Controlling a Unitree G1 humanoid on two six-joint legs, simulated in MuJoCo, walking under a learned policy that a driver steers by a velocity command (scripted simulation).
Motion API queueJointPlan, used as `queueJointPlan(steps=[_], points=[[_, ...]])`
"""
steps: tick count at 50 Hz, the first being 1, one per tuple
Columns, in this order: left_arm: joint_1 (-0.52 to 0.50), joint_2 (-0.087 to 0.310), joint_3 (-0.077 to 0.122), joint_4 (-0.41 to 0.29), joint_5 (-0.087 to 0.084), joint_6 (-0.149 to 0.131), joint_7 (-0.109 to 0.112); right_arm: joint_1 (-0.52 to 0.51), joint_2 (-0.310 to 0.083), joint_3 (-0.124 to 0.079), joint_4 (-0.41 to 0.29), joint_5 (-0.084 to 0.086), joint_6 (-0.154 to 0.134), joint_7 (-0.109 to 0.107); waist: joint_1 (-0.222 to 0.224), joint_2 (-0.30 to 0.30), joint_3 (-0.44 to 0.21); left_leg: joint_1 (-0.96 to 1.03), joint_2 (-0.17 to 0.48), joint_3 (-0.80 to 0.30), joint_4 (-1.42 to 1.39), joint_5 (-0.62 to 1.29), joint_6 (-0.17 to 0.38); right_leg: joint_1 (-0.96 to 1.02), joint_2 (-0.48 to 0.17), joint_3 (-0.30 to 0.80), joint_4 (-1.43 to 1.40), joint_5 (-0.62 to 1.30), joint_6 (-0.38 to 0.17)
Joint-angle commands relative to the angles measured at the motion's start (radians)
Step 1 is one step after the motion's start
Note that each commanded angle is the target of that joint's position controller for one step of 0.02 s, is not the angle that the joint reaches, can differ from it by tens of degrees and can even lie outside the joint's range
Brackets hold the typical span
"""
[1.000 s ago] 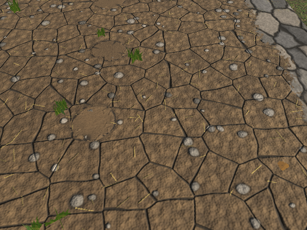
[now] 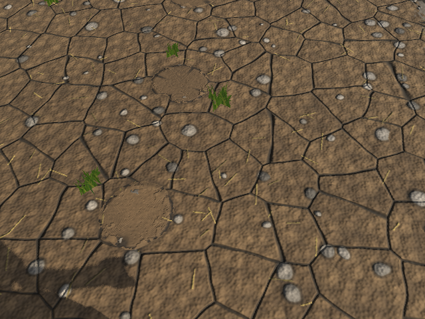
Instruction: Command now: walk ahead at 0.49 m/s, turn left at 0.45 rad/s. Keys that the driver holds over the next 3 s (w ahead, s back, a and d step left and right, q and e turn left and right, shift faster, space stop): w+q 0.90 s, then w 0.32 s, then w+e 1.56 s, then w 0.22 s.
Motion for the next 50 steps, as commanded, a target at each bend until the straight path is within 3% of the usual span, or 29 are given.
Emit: queueJointPlan(steps=[1,2,3,4,5,6,7,9,11,14,17,22,25,27,28,29,30,31,32,33,34,36,39,42,46,50], points=[[-0.064,0.222,0.048,-0.056,0.0,0.005,0.017,0.385,-0.162,-0.059,0.078,-0.007,-0.012,-0.015,-0.226,-0.115,-0.171,0.469,-0.035,-0.044,-0.099,-0.023,0.087,-0.202,-0.287,-0.004,0.577,1.286,0.046],[-0.11,0.209,0.047,-0.091,-0.002,0.004,0.007,0.491,-0.225,-0.085,0.093,-0.013,-0.006,-0.025,-0.278,-0.003,-0.231,0.647,0.142,-0.274,-0.134,-0.116,0.169,-0.408,-0.192,-0.035,0.96,0.766,0.044],[-0.022,0.106,0.033,-0.136,0.006,-0.003,-0.008,0.418,-0.276,-0.095,0.068,-0.011,0.002,-0.027,-0.129,0.192,-0.289,0.869,0.39,-0.773,-0.148,0.085,0.319,-0.79,-0.009,0.058,1.297,-0.133,0.07],[-0.075,0.155,0.037,-0.162,0.013,-0.012,-0.02,0.375,-0.261,-0.101,0.071,0.027,0.006,-0.024,-0.144,0.062,-0.273,0.837,0.397,-0.855,-0.297,-0.192,0.367,-0.938,-0.049,0.202,1.306,-0.042,0.046],[-0.157,0.191,0.042,-0.189,0.007,-0.026,-0.03,0.302,-0.207,-0.09,0.052,0.027,0.007,-0.028,-0.115,-0.006,-0.124,0.671,0.38,-0.765,-0.385,-0.308,0.314,-0.956,-0.107,0.21,1.206,0.055,0.036],[-0.181,0.196,0.047,-0.194,0.005,-0.03,-0.035,0.255,-0.153,-0.077,0.05,0.018,0.005,-0.029,-0.064,-0.075,-0.026,0.507,0.34,-0.689,-0.429,-0.25,0.258,-0.901,-0.139,0.195,1.105,0.096,0.035],[-0.19,0.184,0.047,-0.199,0.016,-0.015,-0.033,0.242,-0.131,-0.069,0.049,0.015,-0.005,-0.031,-0.026,-0.107,0.005,0.407,0.293,-0.621,-0.433,-0.13,0.22,-0.838,-0.163,0.197,1.037,0.101,0.051],[-0.168,0.141,0.036,-0.2,0.037,0.028,-0.038,0.252,-0.144,-0.065,0.051,0.018,-0.028,-0.033,0.008,-0.091,0.0,0.296,0.227,-0.512,-0.437,0.017,0.187,-0.745,-0.184,0.179,0.932,0.105,0.082],[-0.211,0.129,0.033,-0.228,0.037,0.046,-0.041,0.287,-0.183,-0.074,0.059,0.021,-0.04,-0.033,0.003,-0.052,-0.008,0.262,0.184,-0.45,-0.437,0.117,0.168,-0.74,-0.188,0.149,0.839,0.17,0.105],[-0.366,0.144,0.036,-0.289,0.031,0.055,-0.044,0.37,-0.184,-0.074,0.07,0.025,-0.035,-0.033,-0.053,0.005,0.004,0.309,0.151,-0.439,-0.431,0.177,0.103,-0.816,-0.188,0.127,0.68,0.323,0.128],[-0.467,0.149,0.034,-0.326,0.027,0.06,-0.051,0.453,-0.187,-0.075,0.076,0.025,-0.027,-0.037,-0.106,0.035,-0.025,0.436,0.146,-0.459,-0.387,0.237,0.056,-0.878,-0.167,0.131,0.584,0.411,0.13],[-0.629,0.151,0.02,-0.393,0.02,0.049,-0.061,0.531,-0.196,-0.076,0.073,0.008,-0.02,-0.052,-0.16,0.061,-0.02,0.6,0.165,-0.515,-0.31,0.347,0.073,-0.926,-0.115,0.13,0.434,0.369,0.119],[-0.606,0.17,0.02,-0.407,0.01,0.032,-0.06,0.492,-0.217,-0.083,0.053,0.003,-0.021,-0.062,-0.124,0.084,-0.029,0.597,0.186,-0.548,-0.253,0.414,0.054,-0.781,-0.085,0.147,0.312,0.333,0.089],[-0.411,0.218,0.039,-0.352,0.004,0.02,-0.044,0.414,-0.239,-0.088,0.03,0.006,-0.029,-0.056,-0.029,0.077,-0.107,0.504,0.149,-0.532,-0.103,0.565,0.006,-0.466,-0.037,0.136,0.231,0.281,0.051],[-0.259,0.256,0.054,-0.317,0.01,0.007,-0.029,0.386,-0.239,-0.087,0.022,0.017,-0.04,-0.043,0.052,0.031,-0.191,0.416,0.094,-0.488,0.085,0.511,-0.018,-0.237,-0.091,0.175,0.186,0.317,0.017],[-0.086,0.331,0.074,-0.307,0.036,0.002,-0.008,0.398,-0.167,-0.069,-0.014,0.031,-0.051,-0.037,0.099,-0.08,-0.353,0.278,0.043,-0.41,0.352,0.16,-0.032,0.008,-0.34,0.408,0.181,0.115,-0.027],[-0.119,0.392,0.089,-0.315,0.048,0.017,-0.009,0.525,-0.107,-0.058,-0.034,0.056,-0.042,-0.04,0.012,-0.311,-0.432,-0.007,-0.097,-0.296,0.589,-0.512,-0.059,0.163,-0.561,0.849,0.082,0.093,-0.145],[-0.173,0.302,0.085,-0.319,0.028,0.028,-0.016,0.506,-0.194,-0.068,-0.006,0.015,-0.025,-0.051,-0.013,-0.172,-0.318,-0.093,0.01,-0.284,0.673,-0.427,-0.051,0.041,-0.526,0.87,0.062,-0.018,-0.146],[-0.237,0.213,0.065,-0.329,0.019,0.029,-0.021,0.429,-0.196,-0.071,-0.008,0.005,-0.019,-0.042,-0.018,-0.07,-0.184,-0.087,0.045,-0.268,0.656,-0.323,-0.058,-0.102,-0.473,0.696,0.036,0.012,-0.121],[-0.265,0.176,0.056,-0.322,0.021,0.026,-0.026,0.384,-0.176,-0.069,-0.016,0.003,-0.015,-0.033,-0.028,-0.032,-0.114,-0.07,0.072,-0.254,0.622,-0.272,-0.067,-0.202,-0.421,0.559,0.005,0.127,-0.099],[-0.258,0.17,0.053,-0.311,0.021,0.021,-0.025,0.363,-0.165,-0.07,-0.022,-0.005,-0.005,-0.024,-0.037,-0.066,-0.087,-0.053,0.095,-0.244,0.595,-0.256,-0.074,-0.256,-0.385,0.465,-0.016,0.209,-0.081],[-0.225,0.168,0.053,-0.279,0.01,0.003,-0.03,0.359,-0.143,-0.066,-0.033,-0.013,0.017,-0.006,-0.055,-0.116,-0.074,-0.028,0.108,-0.224,0.581,-0.24,-0.082,-0.31,-0.349,0.343,-0.043,0.362,-0.069],[-0.187,0.173,0.059,-0.252,-0.002,-0.018,-0.039,0.275,-0.124,-0.06,-0.076,-0.015,0.031,0.011,-0.058,-0.114,-0.062,-0.106,0.126,-0.213,0.565,-0.17,-0.086,-0.3,-0.353,0.238,-0.08,0.476,-0.079],[-0.153,0.17,0.06,-0.229,0.002,-0.016,-0.04,0.166,-0.115,-0.052,-0.124,-0.014,0.031,0.023,-0.047,-0.106,-0.035,-0.17,0.136,-0.192,0.478,-0.066,-0.097,-0.29,-0.337,0.134,-0.099,0.539,-0.076],[-0.112,0.188,0.063,-0.203,0.003,-0.013,-0.039,0.022,-0.085,-0.03,-0.175,-0.01,0.02,0.039,-0.015,-0.098,-0.007,-0.102,0.132,-0.131,0.217,0.075,-0.088,-0.292,-0.312,0.025,-0.1,0.566,-0.052],[-0.035,0.218,0.067,-0.156,0.005,0.0,-0.033,-0.063,-0.089,-0.021,-0.205,-0.019,0.017,0.037,0.008,-0.096,0.019,-0.032,0.104,-0.076,0.045,-0.021,-0.052,-0.202,-0.355,0.006,-0.083,0.623,-0.054]])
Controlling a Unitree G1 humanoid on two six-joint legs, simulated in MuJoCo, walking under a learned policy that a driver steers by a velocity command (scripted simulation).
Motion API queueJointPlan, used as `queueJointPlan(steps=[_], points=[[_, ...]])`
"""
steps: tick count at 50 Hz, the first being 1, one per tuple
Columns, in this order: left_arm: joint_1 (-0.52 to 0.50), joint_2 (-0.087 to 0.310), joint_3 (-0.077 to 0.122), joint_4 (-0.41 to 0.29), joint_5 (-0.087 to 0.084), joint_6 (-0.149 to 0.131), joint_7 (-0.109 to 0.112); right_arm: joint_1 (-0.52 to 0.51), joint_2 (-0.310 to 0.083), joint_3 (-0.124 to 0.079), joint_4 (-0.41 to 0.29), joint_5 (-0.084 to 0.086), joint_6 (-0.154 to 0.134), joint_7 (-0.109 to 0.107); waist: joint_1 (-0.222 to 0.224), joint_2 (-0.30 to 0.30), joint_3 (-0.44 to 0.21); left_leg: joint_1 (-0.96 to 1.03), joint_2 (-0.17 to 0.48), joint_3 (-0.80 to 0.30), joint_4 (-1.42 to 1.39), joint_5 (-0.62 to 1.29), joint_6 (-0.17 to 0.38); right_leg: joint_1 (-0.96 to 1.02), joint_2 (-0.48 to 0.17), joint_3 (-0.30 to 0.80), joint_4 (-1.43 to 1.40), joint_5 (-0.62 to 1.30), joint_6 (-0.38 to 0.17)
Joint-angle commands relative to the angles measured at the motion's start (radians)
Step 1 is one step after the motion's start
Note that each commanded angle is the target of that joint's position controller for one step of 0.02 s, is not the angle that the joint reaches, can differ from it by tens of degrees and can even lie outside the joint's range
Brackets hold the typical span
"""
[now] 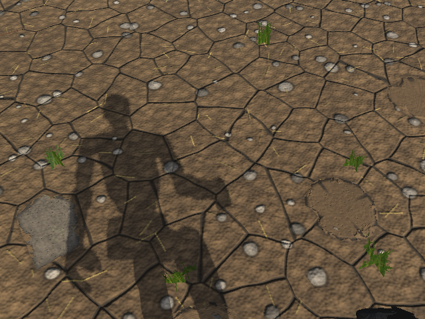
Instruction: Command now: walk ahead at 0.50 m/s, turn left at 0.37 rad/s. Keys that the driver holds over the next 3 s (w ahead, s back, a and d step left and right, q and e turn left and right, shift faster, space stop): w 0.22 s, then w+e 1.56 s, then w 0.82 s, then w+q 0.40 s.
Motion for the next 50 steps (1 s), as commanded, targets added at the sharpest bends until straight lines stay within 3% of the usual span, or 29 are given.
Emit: queueJointPlan(steps=[1,3,4,5,6,7,8,9,10,11,13,16,20,24,27,30,32,33,34,35,36,37,38,40,43,46,50], points=[[0.036,0.158,0.03,-0.019,0.0,0.001,0.007,-0.079,-0.04,0.0,-0.08,-0.008,-0.016,-0.005,-0.023,-0.117,0.048,0.081,-0.037,0.054,-0.107,-0.082,0.036,-0.019,-0.281,0.093,-0.035,0.577,-0.124],[0.048,0.181,0.031,0.003,0.001,0.016,0.01,-0.005,-0.056,-0.008,-0.055,-0.016,-0.025,-0.018,-0.063,-0.132,-0.008,0.216,-0.096,0.081,-0.163,-0.171,0.072,0.027,-0.285,0.065,0.124,0.874,-0.117],[0.046,0.185,0.028,0.009,-0.003,0.024,0.011,0.121,-0.069,-0.017,-0.01,-0.021,-0.036,-0.026,-0.121,-0.117,-0.08,0.38,-0.131,0.089,-0.237,-0.145,0.095,0.004,-0.267,0.033,0.286,0.926,-0.103],[0.044,0.169,0.02,-0.002,-0.008,0.025,0.012,0.281,-0.113,-0.036,0.046,-0.033,-0.046,-0.038,-0.183,-0.086,-0.181,0.634,-0.086,0.019,-0.249,-0.132,0.123,-0.138,-0.24,0.017,0.492,0.769,-0.085],[0.068,0.074,-0.005,-0.064,-0.03,0.019,-0.001,0.406,-0.217,-0.063,0.059,-0.048,-0.048,-0.056,-0.204,0.108,-0.341,0.977,0.226,-0.393,-0.269,-0.228,0.217,-0.485,-0.149,-0.006,0.85,0.276,-0.039],[0.061,0.119,0.013,-0.076,-0.024,0.021,-0.003,0.433,-0.255,-0.075,0.064,-0.001,-0.035,-0.066,-0.192,0.156,-0.409,1.014,0.382,-0.735,-0.407,-0.082,0.296,-0.661,-0.009,0.111,1.084,-0.247,-0.021],[-0.053,0.158,0.028,-0.097,-0.013,0.025,-0.001,0.375,-0.229,-0.071,0.073,0.02,-0.033,-0.073,-0.18,0.042,-0.264,0.923,0.315,-0.549,-0.399,0.016,0.262,-0.748,-0.068,0.212,1.102,-0.16,-0.031],[-0.088,0.125,0.017,-0.105,-0.02,0.016,-0.006,0.315,-0.174,-0.057,0.078,0.023,-0.041,-0.075,-0.144,0.03,-0.146,0.773,0.269,-0.418,-0.425,0.096,0.232,-0.734,-0.096,0.22,1.041,-0.09,-0.037],[-0.078,0.11,0.016,-0.089,-0.016,0.017,-0.009,0.269,-0.129,-0.045,0.082,0.022,-0.048,-0.072,-0.099,-0.002,-0.085,0.658,0.214,-0.331,-0.462,0.129,0.184,-0.677,-0.123,0.223,0.956,-0.052,-0.037],[-0.05,0.101,0.016,-0.075,0.001,0.032,-0.011,0.237,-0.1,-0.035,0.087,0.027,-0.055,-0.072,-0.059,0.009,-0.053,0.572,0.173,-0.27,-0.494,0.145,0.154,-0.616,-0.134,0.224,0.905,-0.036,-0.029],[0.003,0.077,0.015,-0.04,0.011,0.06,-0.024,0.234,-0.077,-0.028,0.095,0.023,-0.074,-0.07,-0.035,0.019,-0.058,0.509,0.151,-0.201,-0.547,0.153,0.143,-0.549,-0.122,0.22,0.889,0.0,-0.021],[-0.08,0.068,0.021,-0.057,0.005,0.072,-0.036,0.281,-0.096,-0.034,0.131,0.024,-0.091,-0.072,-0.042,0.023,0.0,0.495,0.144,-0.125,-0.616,0.111,0.129,-0.635,-0.118,0.245,0.843,0.105,-0.016],[-0.203,0.067,0.025,-0.088,0.002,0.07,-0.035,0.336,-0.081,-0.025,0.162,0.022,-0.099,-0.076,-0.07,0.014,0.045,0.555,0.142,-0.044,-0.637,0.142,0.101,-0.743,-0.093,0.273,0.718,0.24,-0.014],[-0.319,0.048,0.01,-0.123,0.008,0.063,-0.044,0.37,-0.08,-0.017,0.189,0.021,-0.104,-0.087,-0.098,0.017,0.067,0.618,0.144,0.042,-0.627,0.257,0.073,-0.73,-0.075,0.201,0.549,0.329,-0.029],[-0.404,0.038,0.0,-0.163,0.012,0.058,-0.052,0.426,-0.089,-0.015,0.224,0.018,-0.097,-0.102,-0.125,0.011,0.082,0.722,0.167,0.084,-0.576,0.395,0.06,-0.729,-0.057,0.137,0.442,0.289,-0.059],[-0.358,0.052,0.005,-0.164,0.012,0.058,-0.046,0.411,-0.125,-0.019,0.235,0.012,-0.088,-0.114,-0.087,0.044,0.03,0.788,0.182,0.133,-0.412,0.798,0.036,-0.602,0.018,0.068,0.389,0.153,-0.117],[-0.197,0.086,0.024,-0.121,0.016,0.053,-0.038,0.388,-0.156,-0.028,0.23,0.006,-0.074,-0.118,-0.014,0.064,-0.069,0.777,0.189,0.156,-0.147,0.956,0.034,-0.419,0.082,0.054,0.357,0.063,-0.167],[-0.054,0.119,0.043,-0.078,0.025,0.045,-0.032,0.369,-0.166,-0.03,0.217,0.011,-0.069,-0.116,0.056,0.038,-0.147,0.671,0.171,0.173,0.075,0.808,0.024,-0.212,0.087,0.098,0.275,0.089,-0.203],[0.076,0.217,0.075,-0.056,0.033,0.045,-0.017,0.362,-0.134,-0.021,0.178,0.016,-0.075,-0.11,0.105,-0.075,-0.247,0.446,0.114,0.187,0.405,0.391,0.003,0.026,-0.12,0.369,0.243,0.03,-0.276],[0.01,0.298,0.097,-0.076,0.014,0.056,-0.013,0.383,-0.062,-0.013,0.115,0.033,-0.087,-0.088,0.015,-0.311,-0.308,0.009,-0.136,0.085,0.752,-0.464,-0.048,0.27,-0.367,0.959,0.107,0.13,-0.454],[-0.01,0.268,0.096,-0.072,-0.02,0.064,-0.015,0.286,-0.119,-0.02,0.102,0.011,-0.098,-0.083,0.044,-0.109,-0.251,-0.104,-0.059,-0.092,0.764,-0.388,-0.034,0.234,-0.337,0.893,0.069,0.133,-0.437],[-0.063,0.222,0.084,-0.076,-0.019,0.065,-0.009,0.237,-0.11,-0.016,0.078,0.024,-0.112,-0.077,0.016,-0.065,-0.136,-0.117,-0.013,-0.09,0.696,-0.297,-0.034,0.105,-0.319,0.766,0.048,0.179,-0.4],[-0.098,0.168,0.071,-0.072,-0.014,0.065,-0.008,0.243,-0.106,-0.016,0.082,0.025,-0.116,-0.078,-0.032,0.015,-0.051,-0.064,0.02,-0.079,0.594,-0.26,-0.04,-0.033,-0.274,0.675,0.021,0.281,-0.35],[-0.151,0.131,0.057,-0.08,-0.018,0.052,-0.002,0.264,-0.084,-0.011,0.082,-0.005,-0.078,-0.076,-0.09,0.004,-0.026,0.048,0.049,-0.077,0.477,-0.255,-0.072,-0.18,-0.184,0.544,-0.006,0.385,-0.299],[-0.119,0.167,0.063,-0.073,-0.022,0.028,-0.006,0.243,-0.064,-0.008,0.058,-0.013,-0.037,-0.068,-0.101,-0.035,-0.033,0.064,0.046,-0.042,0.365,-0.215,-0.108,-0.237,-0.13,0.48,-0.024,0.469,-0.292],[-0.068,0.179,0.067,-0.067,-0.023,0.03,-0.005,0.107,-0.065,-0.006,0.005,-0.01,-0.032,-0.064,-0.06,-0.067,-0.003,0.006,0.045,-0.025,0.199,-0.088,-0.132,-0.23,-0.098,0.475,-0.038,0.437,-0.258],[0.005,0.186,0.071,-0.062,-0.02,0.037,-0.002,-0.029,-0.066,0.002,-0.042,0.001,-0.037,-0.057,0.004,-0.098,-0.013,-0.015,0.015,-0.03,0.017,0.035,-0.132,-0.136,-0.09,0.503,0.004,0.45,-0.22]])
Over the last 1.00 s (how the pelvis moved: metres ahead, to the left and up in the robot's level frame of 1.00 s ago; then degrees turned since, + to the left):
0.52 0.06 0.02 34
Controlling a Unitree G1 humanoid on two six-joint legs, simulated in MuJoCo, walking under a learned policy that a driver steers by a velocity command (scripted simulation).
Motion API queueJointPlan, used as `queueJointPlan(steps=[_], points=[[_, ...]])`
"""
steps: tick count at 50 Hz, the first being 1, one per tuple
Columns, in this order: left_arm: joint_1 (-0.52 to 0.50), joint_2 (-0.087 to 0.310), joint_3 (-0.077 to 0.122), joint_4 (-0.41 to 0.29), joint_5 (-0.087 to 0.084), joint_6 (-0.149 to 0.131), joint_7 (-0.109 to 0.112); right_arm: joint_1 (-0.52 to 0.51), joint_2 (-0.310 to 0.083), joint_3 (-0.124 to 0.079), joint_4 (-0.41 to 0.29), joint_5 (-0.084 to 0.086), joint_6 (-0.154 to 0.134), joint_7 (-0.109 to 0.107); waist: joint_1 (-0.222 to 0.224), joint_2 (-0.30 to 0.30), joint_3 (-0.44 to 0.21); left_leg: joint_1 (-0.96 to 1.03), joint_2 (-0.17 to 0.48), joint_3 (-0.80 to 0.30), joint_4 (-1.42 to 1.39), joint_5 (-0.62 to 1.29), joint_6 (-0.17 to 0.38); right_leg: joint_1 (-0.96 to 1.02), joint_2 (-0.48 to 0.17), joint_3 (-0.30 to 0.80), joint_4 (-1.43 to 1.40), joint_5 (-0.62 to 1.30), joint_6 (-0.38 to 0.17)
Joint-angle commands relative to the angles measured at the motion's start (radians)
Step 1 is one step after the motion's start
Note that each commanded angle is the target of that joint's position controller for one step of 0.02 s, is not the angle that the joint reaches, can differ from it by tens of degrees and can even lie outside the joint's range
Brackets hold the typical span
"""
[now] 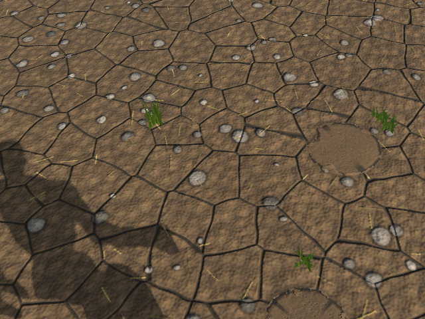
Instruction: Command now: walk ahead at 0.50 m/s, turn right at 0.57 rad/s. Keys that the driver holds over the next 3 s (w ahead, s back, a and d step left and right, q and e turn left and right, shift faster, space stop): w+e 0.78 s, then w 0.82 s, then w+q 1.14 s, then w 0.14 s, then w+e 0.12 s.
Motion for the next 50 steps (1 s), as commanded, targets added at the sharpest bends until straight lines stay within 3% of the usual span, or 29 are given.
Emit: queueJointPlan(steps=[1,3,5,7,8,9,10,11,12,13,14,15,18,20,23,27,31,33,34,35,36,37,38,39,40,41,43,45,50], points=[[0.072,0.157,0.037,-0.045,0.004,-0.008,0.008,-0.121,-0.066,-0.007,-0.096,0.007,-0.014,0.004,0.032,-0.093,-0.011,0.01,-0.059,0.051,-0.105,0.079,-0.003,0.017,-0.238,0.203,-0.045,0.391,-0.104],[0.088,0.164,0.038,-0.049,0.013,-0.006,0.012,-0.165,-0.074,-0.005,-0.118,0.012,-0.022,0.005,0.046,-0.097,-0.01,0.021,-0.078,0.046,-0.163,0.066,0.007,0.058,-0.255,0.233,-0.009,0.431,-0.1],[0.066,0.178,0.042,-0.063,0.019,-0.006,0.02,-0.153,-0.094,-0.007,-0.127,0.016,-0.031,0.004,0.026,-0.108,-0.012,0.093,-0.092,0.025,-0.232,0.029,0.025,0.068,-0.273,0.272,0.03,0.449,-0.08],[-0.001,0.199,0.046,-0.086,0.022,-0.01,0.021,-0.028,-0.128,-0.02,-0.095,0.019,-0.04,-0.004,-0.042,-0.118,-0.042,0.304,-0.126,0.028,-0.301,-0.047,0.054,0.006,-0.265,0.286,0.112,0.521,-0.042],[-0.021,0.2,0.045,-0.09,0.017,-0.015,0.014,0.096,-0.151,-0.032,-0.06,0.017,-0.051,-0.015,-0.105,-0.081,-0.099,0.475,-0.138,0.037,-0.363,-0.041,0.076,-0.032,-0.218,0.26,0.252,0.554,-0.019],[-0.017,0.154,0.031,-0.103,0.005,-0.025,0.003,0.235,-0.209,-0.049,-0.043,-0.002,-0.063,-0.03,-0.162,0.008,-0.214,0.695,0.0,-0.093,-0.402,-0.15,0.12,-0.127,-0.149,0.195,0.488,0.421,0.009],[0.041,0.053,0.007,-0.139,-0.023,-0.028,0.003,0.314,-0.292,-0.067,-0.054,-0.025,-0.057,-0.044,-0.153,0.185,-0.329,0.937,0.273,-0.465,-0.471,-0.313,0.19,-0.389,-0.02,0.063,0.772,-0.12,0.043],[0.098,0.108,0.011,-0.147,0.001,-0.018,0.007,0.266,-0.291,-0.075,-0.048,-0.007,-0.04,-0.04,-0.088,0.269,-0.345,0.907,0.345,-0.751,-0.548,-0.386,0.266,-0.534,-0.03,0.023,0.914,-0.33,0.038],[0.061,0.144,0.017,-0.116,0.019,-0.002,0.01,0.194,-0.186,-0.055,-0.07,0.0,-0.033,-0.035,-0.075,0.091,-0.199,0.78,0.306,-0.618,-0.552,-0.446,0.256,-0.566,-0.105,0.029,0.965,-0.242,0.038],[-0.003,0.134,0.015,-0.118,0.025,0.002,-0.002,0.152,-0.12,-0.039,-0.069,0.008,-0.034,-0.03,-0.077,0.006,-0.103,0.663,0.244,-0.453,-0.57,-0.365,0.235,-0.55,-0.135,0.013,0.932,-0.167,0.046],[-0.023,0.115,0.013,-0.123,0.026,0.008,-0.011,0.134,-0.1,-0.033,-0.064,0.006,-0.036,-0.029,-0.061,0.026,-0.062,0.594,0.195,-0.329,-0.597,-0.251,0.206,-0.524,-0.163,0.002,0.889,-0.133,0.055],[-0.035,0.11,0.013,-0.13,0.038,0.019,-0.02,0.148,-0.096,-0.031,-0.048,0.009,-0.043,-0.031,-0.053,0.07,-0.04,0.554,0.164,-0.242,-0.611,-0.151,0.195,-0.509,-0.182,-0.005,0.864,-0.121,0.065],[-0.063,0.089,0.007,-0.147,0.039,0.042,-0.038,0.191,-0.107,-0.038,-0.018,0.024,-0.07,-0.02,-0.043,0.078,-0.044,0.544,0.149,-0.108,-0.637,0.055,0.203,-0.519,-0.192,-0.023,0.861,-0.065,0.079],[-0.125,0.082,0.003,-0.172,0.039,0.047,-0.047,0.207,-0.115,-0.043,-0.005,0.027,-0.077,-0.017,-0.046,0.068,-0.031,0.56,0.156,-0.047,-0.665,0.085,0.215,-0.578,-0.206,-0.027,0.838,-0.009,0.09],[-0.221,0.068,-0.004,-0.207,0.037,0.047,-0.055,0.236,-0.116,-0.047,0.018,0.024,-0.073,-0.016,-0.061,0.059,-0.002,0.584,0.143,0.048,-0.681,0.13,0.214,-0.635,-0.216,-0.047,0.736,0.083,0.104],[-0.346,0.039,-0.022,-0.249,0.035,0.039,-0.071,0.262,-0.13,-0.053,0.04,0.023,-0.07,-0.017,-0.088,0.061,0.025,0.593,0.129,0.16,-0.672,0.166,0.19,-0.57,-0.219,-0.112,0.508,0.193,0.09],[-0.422,0.049,-0.024,-0.285,0.043,0.039,-0.076,0.315,-0.161,-0.063,0.07,0.022,-0.052,-0.026,-0.109,0.061,0.045,0.684,0.162,0.216,-0.619,0.27,0.168,-0.515,-0.194,-0.186,0.37,0.09,0.043],[-0.395,0.059,-0.017,-0.284,0.05,0.039,-0.067,0.326,-0.188,-0.068,0.084,0.02,-0.037,-0.032,-0.089,0.074,0.016,0.732,0.168,0.259,-0.493,0.557,0.153,-0.431,-0.138,-0.226,0.327,-0.018,0.005],[-0.329,0.072,-0.008,-0.268,0.052,0.036,-0.06,0.329,-0.204,-0.071,0.088,0.02,-0.028,-0.034,-0.058,0.078,-0.031,0.745,0.167,0.278,-0.364,0.707,0.149,-0.347,-0.097,-0.239,0.304,-0.062,-0.019],[-0.188,0.088,0.005,-0.225,0.058,0.026,-0.049,0.319,-0.211,-0.07,0.084,0.026,-0.019,-0.035,0.008,0.052,-0.113,0.698,0.151,0.306,-0.161,0.73,0.135,-0.173,-0.052,-0.242,0.238,-0.04,-0.047],[-0.003,0.149,0.032,-0.167,0.066,0.02,-0.032,0.315,-0.194,-0.063,0.061,0.022,-0.018,-0.034,0.084,-0.029,-0.229,0.509,0.127,0.312,0.119,0.495,0.103,0.101,-0.121,-0.106,0.197,-0.086,-0.09],[-0.009,0.273,0.059,-0.179,0.052,0.022,-0.016,0.344,-0.062,-0.033,-0.016,0.022,-0.023,-0.014,0.019,-0.281,-0.311,0.074,-0.025,0.296,0.45,-0.371,0.044,0.397,-0.441,0.404,0.13,-0.169,-0.203],[0.04,0.289,0.067,-0.203,0.02,0.031,-0.008,0.237,-0.145,-0.05,-0.052,0.013,-0.03,-0.011,0.083,-0.187,-0.373,-0.071,-0.109,0.084,0.592,-0.452,0.031,0.435,-0.507,0.696,-0.002,-0.08,-0.265],[0.013,0.26,0.061,-0.173,0.017,0.035,0.001,0.155,-0.145,-0.049,-0.074,0.022,-0.038,-0.007,0.067,-0.113,-0.228,-0.149,-0.048,0.034,0.58,-0.339,0.043,0.363,-0.471,0.501,0.004,0.055,-0.241],[-0.032,0.195,0.044,-0.164,0.012,0.03,0.008,0.173,-0.124,-0.038,-0.06,0.029,-0.048,-0.009,0.02,-0.066,-0.13,-0.098,-0.009,0.043,0.483,-0.253,0.05,0.215,-0.435,0.369,0.001,0.205,-0.205],[-0.081,0.153,0.03,-0.165,0.014,0.021,0.01,0.192,-0.119,-0.037,-0.039,0.023,-0.044,-0.01,-0.027,-0.034,-0.085,-0.019,0.015,0.041,0.402,-0.233,0.049,0.103,-0.378,0.278,-0.013,0.307,-0.162],[-0.127,0.107,0.01,-0.167,0.009,0.003,0.006,0.257,-0.11,-0.035,-0.013,-0.003,-0.009,-0.004,-0.083,-0.055,-0.088,0.107,0.024,0.042,0.335,-0.228,0.038,-0.016,-0.323,0.18,-0.045,0.418,-0.138],[-0.092,0.112,0.009,-0.141,0.003,-0.017,0.0,0.254,-0.092,-0.034,-0.009,-0.004,0.011,0.006,-0.089,-0.054,-0.081,0.116,0.014,0.061,0.283,-0.191,0.03,-0.045,-0.3,0.138,-0.08,0.45,-0.14],[0.001,0.121,0.008,-0.088,0.002,-0.028,-0.001,0.073,-0.08,-0.033,-0.051,0.002,0.014,0.013,-0.034,-0.066,0.002,-0.009,0.016,0.069,0.074,0.008,0.025,0.004,-0.282,0.104,-0.144,0.386,-0.099]])
Over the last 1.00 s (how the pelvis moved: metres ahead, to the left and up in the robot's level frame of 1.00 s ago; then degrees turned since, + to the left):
0.53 -0.02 0.00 -19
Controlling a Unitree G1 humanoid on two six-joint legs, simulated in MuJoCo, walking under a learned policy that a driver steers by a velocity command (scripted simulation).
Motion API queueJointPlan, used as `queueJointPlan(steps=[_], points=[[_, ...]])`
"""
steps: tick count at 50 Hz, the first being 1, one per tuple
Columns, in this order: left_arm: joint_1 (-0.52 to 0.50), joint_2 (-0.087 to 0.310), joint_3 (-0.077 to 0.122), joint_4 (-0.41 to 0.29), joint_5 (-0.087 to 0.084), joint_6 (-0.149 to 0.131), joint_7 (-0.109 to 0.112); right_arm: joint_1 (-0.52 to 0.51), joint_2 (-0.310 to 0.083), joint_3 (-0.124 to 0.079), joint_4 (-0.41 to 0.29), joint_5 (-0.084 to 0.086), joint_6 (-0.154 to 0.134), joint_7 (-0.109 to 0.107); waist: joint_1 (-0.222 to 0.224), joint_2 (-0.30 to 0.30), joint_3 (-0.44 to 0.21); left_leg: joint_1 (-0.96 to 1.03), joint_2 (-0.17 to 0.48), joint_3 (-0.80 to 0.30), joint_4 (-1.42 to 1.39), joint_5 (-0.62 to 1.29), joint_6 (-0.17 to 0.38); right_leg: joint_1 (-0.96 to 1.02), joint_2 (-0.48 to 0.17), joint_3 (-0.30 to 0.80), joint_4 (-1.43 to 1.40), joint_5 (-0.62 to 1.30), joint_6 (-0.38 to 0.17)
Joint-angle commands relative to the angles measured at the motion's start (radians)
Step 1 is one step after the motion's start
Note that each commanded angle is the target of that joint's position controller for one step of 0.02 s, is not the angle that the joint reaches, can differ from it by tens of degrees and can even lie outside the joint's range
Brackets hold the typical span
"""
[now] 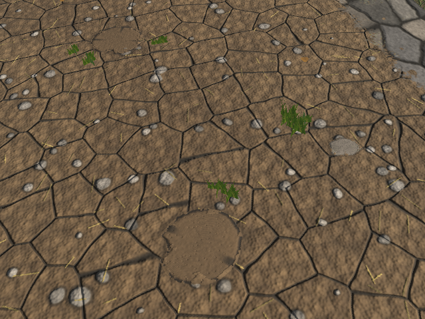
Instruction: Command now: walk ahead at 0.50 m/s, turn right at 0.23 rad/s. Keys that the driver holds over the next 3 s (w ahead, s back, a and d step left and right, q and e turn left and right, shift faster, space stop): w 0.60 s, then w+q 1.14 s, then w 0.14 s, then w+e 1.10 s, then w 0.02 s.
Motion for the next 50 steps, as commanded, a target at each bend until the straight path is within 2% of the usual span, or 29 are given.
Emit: queueJointPlan(steps=[1,6,9,11,12,13,14,15,16,17,18,19,20,23,26,29,31,34,37,38,39,40,41,42,43,44,45,46,50], points=[[0.041,0.136,0.03,-0.03,-0.004,-0.023,0.003,-0.049,-0.064,-0.016,-0.059,0.003,-0.005,0.003,0.007,-0.083,0.008,-0.049,-0.008,0.014,-0.105,0.123,0.0,0.035,-0.269,0.174,-0.117,0.357,-0.092],[0.123,0.136,0.024,0.017,0.006,-0.027,0.013,-0.196,-0.054,-0.008,-0.102,0.01,-0.014,0.008,0.057,-0.088,0.042,-0.069,-0.047,0.037,-0.268,0.185,0.027,0.146,-0.29,0.161,-0.098,0.42,-0.079],[0.141,0.146,0.022,0.044,0.015,-0.026,0.024,-0.233,-0.058,-0.007,-0.122,0.013,-0.022,0.011,0.055,-0.098,0.062,-0.028,-0.078,0.047,-0.349,0.132,0.063,0.198,-0.32,0.165,-0.069,0.497,-0.074],[0.105,0.162,0.022,0.05,0.019,-0.027,0.031,-0.161,-0.068,-0.013,-0.102,0.015,-0.03,0.005,0.008,-0.107,0.04,0.111,-0.121,0.062,-0.403,0.06,0.098,0.196,-0.32,0.14,0.003,0.7,-0.049],[0.092,0.174,0.024,0.054,0.022,-0.028,0.032,-0.078,-0.085,-0.021,-0.074,0.016,-0.033,-0.005,-0.027,-0.115,-0.007,0.229,-0.16,0.076,-0.416,0.018,0.116,0.193,-0.311,0.128,0.097,0.849,-0.035],[0.078,0.178,0.024,0.058,0.022,-0.027,0.029,0.069,-0.102,-0.032,-0.026,0.014,-0.041,-0.018,-0.096,-0.091,-0.087,0.408,-0.184,0.088,-0.475,0.038,0.141,0.166,-0.276,0.094,0.271,0.895,-0.018],[0.072,0.161,0.016,0.045,0.015,-0.032,0.027,0.237,-0.149,-0.047,0.014,-0.004,-0.05,-0.033,-0.166,-0.051,-0.196,0.67,-0.064,-0.032,-0.487,0.011,0.184,0.004,-0.24,0.071,0.51,0.679,-0.003],[0.175,0.069,-0.003,0.019,-0.024,-0.034,0.02,0.338,-0.274,-0.08,0.021,-0.026,-0.051,-0.038,-0.141,0.169,-0.341,0.952,0.238,-0.508,-0.535,-0.091,0.317,-0.324,-0.065,-0.011,0.922,0.129,0.051],[0.159,0.128,0.01,0.034,0.008,-0.033,0.022,0.286,-0.222,-0.07,0.031,0.013,-0.041,-0.023,-0.114,0.134,-0.326,0.901,0.28,-0.737,-0.667,-0.066,0.341,-0.453,-0.017,0.077,1.041,-0.308,0.037],[0.086,0.133,0.015,0.021,0.019,-0.029,0.019,0.174,-0.169,-0.057,0.019,0.031,-0.037,-0.018,-0.066,0.051,-0.149,0.744,0.246,-0.573,-0.679,-0.134,0.323,-0.505,-0.089,0.094,1.055,-0.236,0.032],[0.033,0.119,0.007,0.012,0.022,-0.031,0.011,0.106,-0.107,-0.041,0.011,0.03,-0.04,-0.013,-0.053,-0.014,-0.066,0.619,0.202,-0.453,-0.717,-0.105,0.301,-0.496,-0.132,0.08,0.998,-0.173,0.033],[0.012,0.102,0.005,0.009,0.023,-0.024,0.005,0.081,-0.08,-0.032,0.018,0.026,-0.045,-0.014,-0.029,-0.006,-0.02,0.539,0.151,-0.357,-0.751,-0.06,0.268,-0.47,-0.165,0.063,0.936,-0.148,0.035],[0.021,0.094,0.002,0.011,0.034,-0.012,0.0,0.077,-0.062,-0.025,0.034,0.028,-0.051,-0.016,-0.005,0.021,0.0,0.475,0.111,-0.287,-0.776,0.005,0.243,-0.429,-0.186,0.052,0.89,-0.133,0.047],[0.017,0.067,-0.006,0.018,0.038,0.01,-0.014,0.126,-0.081,-0.029,0.074,0.033,-0.075,-0.012,0.011,0.026,-0.005,0.446,0.08,-0.189,-0.819,0.159,0.252,-0.421,-0.205,0.013,0.835,-0.077,0.074],[-0.117,0.061,-0.011,-0.022,0.036,0.012,-0.019,0.171,-0.088,-0.03,0.107,0.037,-0.079,-0.01,-0.009,0.016,0.033,0.479,0.055,-0.127,-0.862,0.189,0.252,-0.523,-0.239,-0.019,0.703,0.034,0.103],[-0.241,0.039,-0.023,-0.057,0.029,0.008,-0.022,0.209,-0.084,-0.028,0.134,0.04,-0.078,-0.009,-0.038,0.02,0.043,0.502,0.018,-0.063,-0.857,0.257,0.226,-0.51,-0.232,-0.054,0.51,0.146,0.118],[-0.314,0.031,-0.029,-0.075,0.026,0.005,-0.023,0.25,-0.09,-0.029,0.153,0.04,-0.079,-0.012,-0.063,0.02,0.045,0.524,0.02,-0.058,-0.841,0.299,0.217,-0.477,-0.216,-0.071,0.412,0.19,0.119],[-0.376,0.042,-0.028,-0.097,0.025,0.0,-0.018,0.291,-0.102,-0.03,0.176,0.034,-0.072,-0.021,-0.078,0.02,0.043,0.602,0.051,-0.1,-0.781,0.38,0.219,-0.462,-0.192,-0.066,0.335,0.173,0.115],[-0.34,0.069,-0.018,-0.095,0.024,-0.015,-0.009,0.263,-0.128,-0.037,0.177,0.024,-0.064,-0.032,-0.042,0.032,0.025,0.648,0.078,-0.146,-0.688,0.479,0.204,-0.372,-0.164,-0.051,0.267,0.061,0.091],[-0.265,0.085,-0.009,-0.072,0.026,-0.023,-0.003,0.246,-0.135,-0.04,0.175,0.024,-0.062,-0.033,-0.006,0.032,-0.007,0.642,0.066,-0.146,-0.607,0.552,0.192,-0.268,-0.141,-0.056,0.227,0.023,0.078],[-0.122,0.111,0.004,-0.025,0.035,-0.037,0.008,0.236,-0.125,-0.037,0.175,0.029,-0.062,-0.031,0.057,-0.01,-0.085,0.593,0.017,-0.111,-0.438,0.558,0.172,-0.072,-0.139,-0.052,0.16,0.05,0.053],[0.049,0.185,0.025,0.002,0.06,-0.048,0.024,0.223,-0.087,-0.026,0.143,0.039,-0.066,-0.027,0.12,-0.097,-0.22,0.431,-0.043,-0.068,-0.174,0.336,0.151,0.182,-0.322,0.13,0.143,-0.037,0.003],[0.092,0.294,0.055,0.001,0.068,-0.037,0.028,0.337,0.033,-0.001,0.111,0.075,-0.063,-0.028,0.076,-0.323,-0.353,0.09,-0.204,0.034,0.153,-0.281,0.108,0.445,-0.601,0.538,0.067,-0.11,-0.112],[0.041,0.215,0.044,-0.011,0.04,-0.022,0.025,0.293,-0.091,-0.031,0.133,0.045,-0.048,-0.038,0.074,-0.184,-0.303,0.006,-0.161,-0.047,0.258,-0.336,0.123,0.352,-0.583,0.607,0.013,-0.192,-0.114],[-0.045,0.14,0.023,-0.021,0.033,-0.022,0.023,0.233,-0.097,-0.04,0.126,0.039,-0.044,-0.033,0.041,-0.118,-0.159,-0.009,-0.114,-0.069,0.26,-0.247,0.128,0.222,-0.534,0.448,-0.009,-0.185,-0.086],[-0.096,0.096,0.013,-0.023,0.031,-0.028,0.02,0.199,-0.07,-0.036,0.121,0.039,-0.043,-0.024,0.022,-0.104,-0.088,0.012,-0.08,-0.065,0.226,-0.18,0.122,0.116,-0.489,0.327,-0.047,-0.095,-0.063],[-0.11,0.073,0.007,-0.018,0.028,-0.034,0.022,0.184,-0.061,-0.039,0.122,0.03,-0.033,-0.017,0.005,-0.124,-0.05,0.038,-0.06,-0.059,0.196,-0.15,0.114,0.051,-0.45,0.233,-0.072,-0.028,-0.035],[-0.113,0.06,0.004,-0.007,0.023,-0.04,0.026,0.194,-0.05,-0.039,0.123,0.017,-0.018,-0.009,-0.018,-0.143,-0.031,0.067,-0.049,-0.054,0.181,-0.131,0.102,0.001,-0.42,0.161,-0.091,0.022,-0.015],[-0.07,0.077,0.014,0.023,0.009,-0.069,0.026,0.122,-0.019,-0.038,0.091,0.01,0.013,0.013,-0.039,-0.119,-0.012,0.012,-0.033,-0.034,0.16,-0.032,0.075,-0.013,-0.412,0.021,-0.137,0.154,-0.024]])
Over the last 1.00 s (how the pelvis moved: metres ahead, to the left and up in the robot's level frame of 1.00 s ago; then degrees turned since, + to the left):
0.48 -0.12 0.00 -33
